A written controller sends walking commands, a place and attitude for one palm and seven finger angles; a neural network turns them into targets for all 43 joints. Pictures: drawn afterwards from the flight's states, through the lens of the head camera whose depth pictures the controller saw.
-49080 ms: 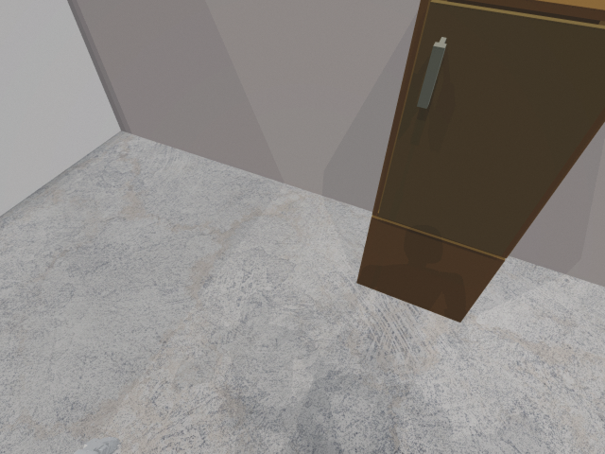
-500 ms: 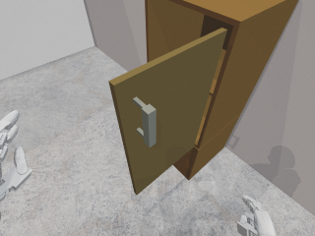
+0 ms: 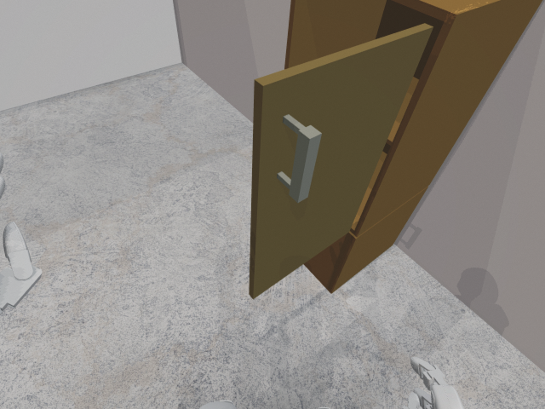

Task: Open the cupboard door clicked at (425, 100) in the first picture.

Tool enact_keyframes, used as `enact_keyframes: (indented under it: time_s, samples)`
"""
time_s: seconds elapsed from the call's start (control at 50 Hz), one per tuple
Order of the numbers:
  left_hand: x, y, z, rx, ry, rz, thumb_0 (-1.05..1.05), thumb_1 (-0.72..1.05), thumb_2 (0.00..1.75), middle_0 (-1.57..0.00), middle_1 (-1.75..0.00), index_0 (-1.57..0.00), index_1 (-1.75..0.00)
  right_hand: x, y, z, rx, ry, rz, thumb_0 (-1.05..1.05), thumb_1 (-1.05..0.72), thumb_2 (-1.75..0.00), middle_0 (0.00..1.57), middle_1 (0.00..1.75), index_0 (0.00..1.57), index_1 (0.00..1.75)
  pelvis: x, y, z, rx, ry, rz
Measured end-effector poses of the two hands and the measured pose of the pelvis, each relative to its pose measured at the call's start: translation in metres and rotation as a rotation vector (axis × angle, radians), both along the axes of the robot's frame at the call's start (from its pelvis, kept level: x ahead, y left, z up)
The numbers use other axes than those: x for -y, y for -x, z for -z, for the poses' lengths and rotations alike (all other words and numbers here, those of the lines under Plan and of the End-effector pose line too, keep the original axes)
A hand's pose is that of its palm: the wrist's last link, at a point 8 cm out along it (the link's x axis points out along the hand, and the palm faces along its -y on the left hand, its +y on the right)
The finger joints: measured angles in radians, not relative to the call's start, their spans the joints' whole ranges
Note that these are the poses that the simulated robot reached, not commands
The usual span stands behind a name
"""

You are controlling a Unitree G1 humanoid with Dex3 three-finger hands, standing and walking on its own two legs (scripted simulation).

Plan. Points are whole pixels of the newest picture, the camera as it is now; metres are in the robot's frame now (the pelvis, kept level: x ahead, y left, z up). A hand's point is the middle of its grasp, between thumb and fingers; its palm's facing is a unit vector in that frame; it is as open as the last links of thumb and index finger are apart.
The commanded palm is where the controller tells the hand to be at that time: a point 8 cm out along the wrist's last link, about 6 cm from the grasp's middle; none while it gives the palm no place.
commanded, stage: step back with the hand held close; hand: left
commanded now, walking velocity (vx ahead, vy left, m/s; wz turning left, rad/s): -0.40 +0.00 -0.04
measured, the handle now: (294, 159) +0.43 +0.00 +0.15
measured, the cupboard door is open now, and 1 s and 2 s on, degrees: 90 90 90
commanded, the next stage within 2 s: stop stepping back and stand still in 0.24 s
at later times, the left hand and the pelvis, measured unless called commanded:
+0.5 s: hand out of the picture +0.09 +0.22 +0.20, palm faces +0.30 -0.82 -0.50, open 7.4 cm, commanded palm +0.06 +0.26 +0.20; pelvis -0.12 -0.02 +0.02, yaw -7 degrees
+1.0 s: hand out of the picture +0.02 +0.27 +0.19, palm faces +0.40 -0.80 -0.44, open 7.4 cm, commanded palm -0.02 +0.30 +0.20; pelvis -0.19 +0.01 +0.02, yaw -4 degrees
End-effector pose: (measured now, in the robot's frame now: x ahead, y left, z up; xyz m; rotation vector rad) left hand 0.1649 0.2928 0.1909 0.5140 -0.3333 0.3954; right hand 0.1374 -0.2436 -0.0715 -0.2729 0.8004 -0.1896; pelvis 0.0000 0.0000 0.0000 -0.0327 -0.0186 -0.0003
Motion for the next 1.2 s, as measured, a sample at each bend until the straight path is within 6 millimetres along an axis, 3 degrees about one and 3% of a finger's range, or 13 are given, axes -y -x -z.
enact_keyframes:
  time_s: [0.14, 0.28, 0.42, 0.5, 0.6, 0.7, 0.82, 0.96, 1.08, 1.2]
  samples:
    - [-0.020, 0.020, -0.016, 0.013, -0.016, -0.017, 0.01, 0.89, 0.90, -0.21, -0.30, -0.21, -0.30, -0.021, 0.015, -0.019, 0.056, -0.026, -0.008, 0.01, -0.91, -0.90, 0.20, 0.30, 0.21, 0.30, -0.007, 0.023, -0.015, -0.029, 0.035, 0.025]
    - [0.003, 0.039, -0.019, -0.002, 0.040, 0.071, 0.01, 0.89, 0.90, -0.20, -0.30, -0.21, -0.30, -0.029, 0.036, -0.030, 0.097, -0.064, -0.038, 0.01, -0.90, -0.90, 0.20, 0.30, 0.21, 0.30, -0.002, 0.059, -0.023, -0.078, 0.040, 0.060]
    - [0.033, 0.083, -0.022, -0.055, -0.059, 0.169, 0.01, 0.89, 0.90, -0.21, -0.30, -0.21, -0.30, -0.009, 0.081, -0.014, 0.100, -0.095, -0.022, 0.01, -0.90, -0.90, 0.20, 0.30, 0.21, 0.30, 0.013, 0.114, -0.012, -0.067, 0.011, 0.081]
    - [0.031, 0.111, -0.026, -0.081, -0.072, 0.132, 0.01, 0.89, 0.90, -0.21, -0.30, -0.21, -0.30, 0.010, 0.123, -0.012, 0.037, -0.078, 0.046, 0.01, -0.90, -0.90, 0.20, 0.30, 0.21, 0.30, 0.016, 0.119, -0.016, -0.049, -0.028, 0.120]
    - [0.013, 0.115, -0.014, -0.031, 0.008, 0.030, 0.01, 0.89, 0.90, -0.21, -0.30, -0.22, -0.30, 0.032, 0.162, -0.003, 0.008, -0.015, 0.113, 0.01, -0.91, -0.90, 0.20, 0.30, 0.21, 0.30, 0.011, 0.123, -0.012, -0.025, -0.025, 0.086]
    - [0.011, 0.118, -0.001, -0.045, 0.075, 0.039, 0.01, 0.89, 0.90, -0.21, -0.30, -0.21, -0.30, 0.033, 0.186, -0.012, 0.035, 0.002, 0.154, 0.02, -0.91, -0.90, 0.20, 0.30, 0.20, 0.30, 0.004, 0.143, -0.014, 0.008, -0.034, 0.096]
    - [0.018, 0.147, -0.012, -0.043, 0.004, 0.139, 0.01, 0.89, 0.90, -0.21, -0.30, -0.21, -0.30, 0.016, 0.201, -0.025, 0.097, -0.008, 0.134, 0.01, -0.91, -0.90, 0.20, 0.30, 0.20, 0.30, 0.000, 0.166, -0.018, 0.006, -0.004, 0.087]
    - [-0.007, 0.177, -0.015, -0.062, -0.023, 0.046, 0.01, 0.89, 0.90, -0.21, -0.30, -0.21, -0.30, -0.010, 0.206, -0.018, 0.084, -0.043, 0.076, 0.01, -0.91, -0.90, 0.20, 0.30, 0.20, 0.30, -0.008, 0.182, -0.021, 0.008, 0.003, 0.076]
    - [-0.013, 0.191, -0.004, -0.102, 0.038, -0.022, 0.01, 0.89, 0.90, -0.21, -0.30, -0.21, -0.30, -0.027, 0.201, -0.015, 0.088, -0.074, 0.016, 0.01, -0.90, -0.90, 0.20, 0.30, 0.21, 0.30, -0.011, 0.193, -0.023, 0.015, 0.001, 0.063]
    - [-0.008, 0.195, 0.000, -0.091, 0.060, 0.005, 0.01, 0.89, 0.90, -0.21, -0.30, -0.21, -0.30, -0.028, 0.194, -0.019, 0.112, -0.062, -0.006, 0.01, -0.90, -0.90, 0.20, 0.30, 0.21, 0.30, -0.011, 0.197, -0.021, 0.028, 0.019, 0.064]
